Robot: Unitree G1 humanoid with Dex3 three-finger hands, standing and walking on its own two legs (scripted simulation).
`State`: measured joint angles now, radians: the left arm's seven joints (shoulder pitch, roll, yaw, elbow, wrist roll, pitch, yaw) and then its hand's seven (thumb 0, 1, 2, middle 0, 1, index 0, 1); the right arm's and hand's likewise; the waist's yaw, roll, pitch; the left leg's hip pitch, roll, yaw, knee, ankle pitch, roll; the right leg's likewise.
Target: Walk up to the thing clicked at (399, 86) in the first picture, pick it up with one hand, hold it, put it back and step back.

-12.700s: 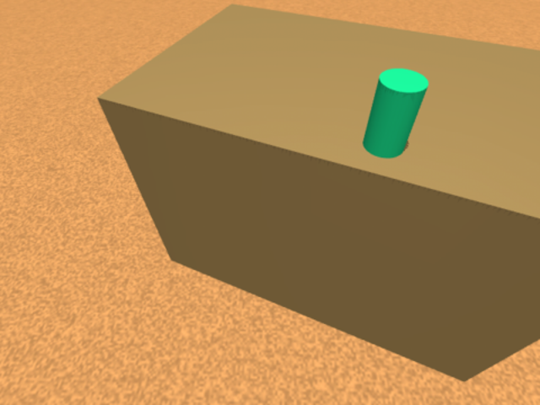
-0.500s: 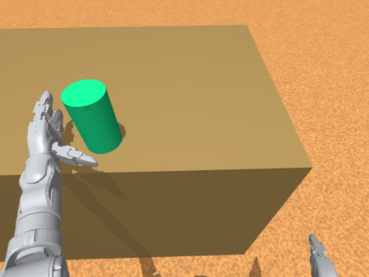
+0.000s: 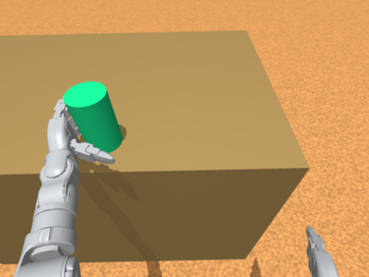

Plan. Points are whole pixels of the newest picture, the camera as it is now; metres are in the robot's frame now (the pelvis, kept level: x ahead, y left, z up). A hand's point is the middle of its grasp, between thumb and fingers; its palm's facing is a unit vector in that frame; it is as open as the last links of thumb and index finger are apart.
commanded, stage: close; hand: left
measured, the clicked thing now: (96, 119) +0.44 +0.22 +0.12
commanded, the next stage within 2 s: settle in 0.64 s
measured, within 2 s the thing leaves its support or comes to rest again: leaves its support in 1.22 s
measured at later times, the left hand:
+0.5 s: hand (92, 119) +0.43 +0.23 +0.12, palm faces +0.25 -0.97 +0.00, open 12.2 cm
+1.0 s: hand (94, 118) +0.43 +0.22 +0.12, palm faces +0.24 -0.97 -0.02, open 11.5 cm
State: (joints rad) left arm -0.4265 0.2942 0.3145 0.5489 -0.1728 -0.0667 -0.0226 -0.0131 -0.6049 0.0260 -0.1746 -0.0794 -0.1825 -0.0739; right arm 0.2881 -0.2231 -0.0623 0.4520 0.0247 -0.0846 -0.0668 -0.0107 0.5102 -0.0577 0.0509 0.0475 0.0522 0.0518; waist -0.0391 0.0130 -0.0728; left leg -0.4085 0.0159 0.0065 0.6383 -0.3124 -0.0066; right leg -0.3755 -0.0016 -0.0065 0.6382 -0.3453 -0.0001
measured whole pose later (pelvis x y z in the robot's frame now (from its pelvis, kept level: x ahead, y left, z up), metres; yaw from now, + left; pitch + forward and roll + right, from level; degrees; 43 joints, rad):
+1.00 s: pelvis +0.00 +0.01 -0.01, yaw +0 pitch +8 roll -1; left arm -0.64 0.35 0.28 0.77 -0.14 -0.08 0.02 0.00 -0.55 1.08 -0.66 -0.87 -0.66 -0.88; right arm 0.33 -0.21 -0.02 0.38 0.01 -0.06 -0.05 -0.01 0.50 -0.07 0.05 0.05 0.05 0.05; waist -0.04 0.01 -0.11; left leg -0.53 0.01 0.01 0.74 -0.35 0.01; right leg -0.49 0.00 0.00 0.72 -0.37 0.01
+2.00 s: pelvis -0.01 +0.01 +0.01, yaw +0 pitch +2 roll -1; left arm -0.61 0.33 0.27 0.50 -0.14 0.23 0.04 0.00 -0.61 1.14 -0.64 -0.93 -0.65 -0.95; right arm 0.30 -0.22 -0.04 0.49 0.03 -0.18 -0.09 -0.01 0.51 -0.07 0.05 0.05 0.05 0.05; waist -0.03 0.05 -0.07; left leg -0.34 0.02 0.01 0.60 -0.28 0.00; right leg -0.30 0.00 0.00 0.58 -0.30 0.01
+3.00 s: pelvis -0.02 +0.01 +0.01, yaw +1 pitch -3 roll +0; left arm -0.65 0.32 0.29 0.01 -0.24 0.79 0.04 0.00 -0.61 1.14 -0.63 -0.96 -0.63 -0.97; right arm 0.26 -0.23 -0.08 0.62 0.07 -0.27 -0.05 -0.01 0.52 -0.07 0.05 0.05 0.05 0.05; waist 0.02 0.09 -0.08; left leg -0.25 -0.01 0.00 0.55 -0.25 0.01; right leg -0.21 -0.02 -0.01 0.55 -0.29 0.01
